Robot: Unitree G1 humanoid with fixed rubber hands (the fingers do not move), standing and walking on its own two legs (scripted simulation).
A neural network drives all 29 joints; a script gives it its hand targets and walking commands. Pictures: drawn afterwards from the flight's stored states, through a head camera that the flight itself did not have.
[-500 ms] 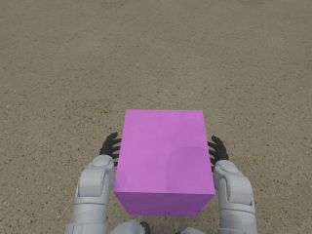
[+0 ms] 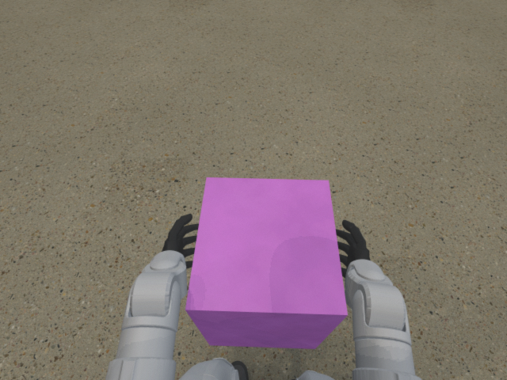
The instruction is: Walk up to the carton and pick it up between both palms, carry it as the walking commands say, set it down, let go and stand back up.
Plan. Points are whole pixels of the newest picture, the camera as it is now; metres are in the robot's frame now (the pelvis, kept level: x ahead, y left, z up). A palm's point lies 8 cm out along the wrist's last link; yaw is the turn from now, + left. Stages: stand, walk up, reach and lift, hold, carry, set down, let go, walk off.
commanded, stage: carry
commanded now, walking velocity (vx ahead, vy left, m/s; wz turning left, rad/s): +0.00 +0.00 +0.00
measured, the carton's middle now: (264, 269) +0.30 +0.00 -0.03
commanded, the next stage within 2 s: hold in 1.90 s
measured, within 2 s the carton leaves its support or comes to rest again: neither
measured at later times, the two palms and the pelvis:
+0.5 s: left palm (171, 244) +0.30 +0.16 +0.03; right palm (350, 253) +0.31 -0.13 +0.03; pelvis +0.02 +0.01 +0.00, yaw +0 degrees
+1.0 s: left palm (172, 233) +0.32 +0.16 +0.03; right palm (347, 241) +0.33 -0.13 +0.03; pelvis +0.05 +0.02 +0.01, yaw -1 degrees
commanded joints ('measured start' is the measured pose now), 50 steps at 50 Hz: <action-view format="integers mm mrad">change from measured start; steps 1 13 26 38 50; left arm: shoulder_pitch -548 -547 -536 -565 -558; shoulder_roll -886 -895 -859 -878 -860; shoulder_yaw -633 -644 -642 -635 -670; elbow -265 -225 -275 -246 -343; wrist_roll -281 -272 -285 -273 -310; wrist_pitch -72 -82 -46 -59 -52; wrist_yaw -227 -239 -229 -237 -231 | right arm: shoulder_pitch -558 -552 -539 -558 -557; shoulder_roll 861 864 855 873 861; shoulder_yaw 664 649 661 652 696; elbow -252 -208 -230 -181 -298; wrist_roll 272 248 276 270 317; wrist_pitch -64 -76 -33 -49 -45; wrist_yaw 224 230 220 231 219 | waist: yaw -10 -10 -15 -17 -18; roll -91 34 -36 -18 -15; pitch -531 -557 -555 -525 -570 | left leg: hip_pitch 151 214 252 260 328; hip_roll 123 232 199 184 198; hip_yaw -187 -273 -240 -226 -225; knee -166 -261 -200 -200 -147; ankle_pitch -355 -383 -234 -246 -24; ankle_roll -72 -23 -20 -28 -16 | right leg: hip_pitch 147 153 162 149 171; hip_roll -102 -10 -46 -56 -63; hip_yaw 178 62 94 109 108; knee -205 -3 -81 -92 -66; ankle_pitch -317 -148 -64 -82 -7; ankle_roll -57 -31 -21 -26 -13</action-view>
